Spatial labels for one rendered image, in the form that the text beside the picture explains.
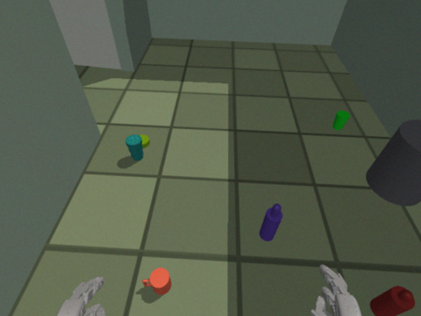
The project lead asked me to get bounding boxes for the left robot hand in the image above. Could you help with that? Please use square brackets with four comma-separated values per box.
[56, 276, 106, 316]

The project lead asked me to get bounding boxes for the right robot hand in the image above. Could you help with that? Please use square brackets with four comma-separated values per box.
[311, 265, 362, 316]

